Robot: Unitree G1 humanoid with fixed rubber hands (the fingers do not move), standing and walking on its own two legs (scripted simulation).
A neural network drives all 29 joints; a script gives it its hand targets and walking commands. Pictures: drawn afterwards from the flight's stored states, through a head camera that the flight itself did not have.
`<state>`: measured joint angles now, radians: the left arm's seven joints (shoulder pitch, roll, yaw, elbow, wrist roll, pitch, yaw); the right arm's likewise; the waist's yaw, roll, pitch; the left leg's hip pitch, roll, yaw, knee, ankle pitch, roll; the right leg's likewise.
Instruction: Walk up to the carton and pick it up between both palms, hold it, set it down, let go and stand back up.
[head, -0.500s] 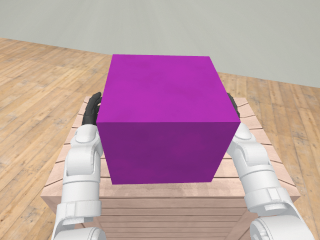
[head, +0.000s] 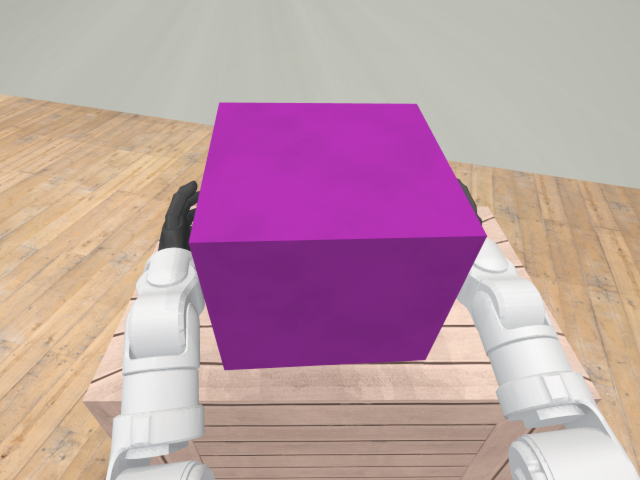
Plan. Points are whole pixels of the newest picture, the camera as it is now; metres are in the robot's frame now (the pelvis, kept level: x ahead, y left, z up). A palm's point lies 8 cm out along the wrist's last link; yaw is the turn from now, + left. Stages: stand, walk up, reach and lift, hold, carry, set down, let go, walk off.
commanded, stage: hold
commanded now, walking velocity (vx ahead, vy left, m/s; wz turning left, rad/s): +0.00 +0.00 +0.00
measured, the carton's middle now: (323, 232) +0.38 +0.00 +0.18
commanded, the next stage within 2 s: none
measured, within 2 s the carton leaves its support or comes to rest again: neither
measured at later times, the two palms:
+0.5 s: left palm (170, 245) +0.35 +0.17 +0.19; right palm (456, 235) +0.36 -0.16 +0.18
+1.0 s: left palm (166, 248) +0.35 +0.18 +0.19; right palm (452, 233) +0.36 -0.16 +0.18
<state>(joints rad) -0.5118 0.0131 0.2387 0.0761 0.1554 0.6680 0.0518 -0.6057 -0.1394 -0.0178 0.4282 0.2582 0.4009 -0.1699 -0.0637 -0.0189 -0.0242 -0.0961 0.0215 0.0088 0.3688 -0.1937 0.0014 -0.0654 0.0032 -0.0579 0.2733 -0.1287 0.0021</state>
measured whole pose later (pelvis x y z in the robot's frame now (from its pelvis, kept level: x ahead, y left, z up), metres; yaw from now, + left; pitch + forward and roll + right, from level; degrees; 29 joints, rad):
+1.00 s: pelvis +0.00 +0.00 +0.00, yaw +1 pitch -5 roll -1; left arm -0.55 0.03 0.27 0.11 0.16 0.69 0.01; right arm -0.64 -0.10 -0.05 0.44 0.23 0.43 -0.18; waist -0.07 -0.03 -0.02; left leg -0.09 0.01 -0.02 0.36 -0.18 0.00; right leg -0.06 -0.01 -0.08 0.27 -0.13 0.00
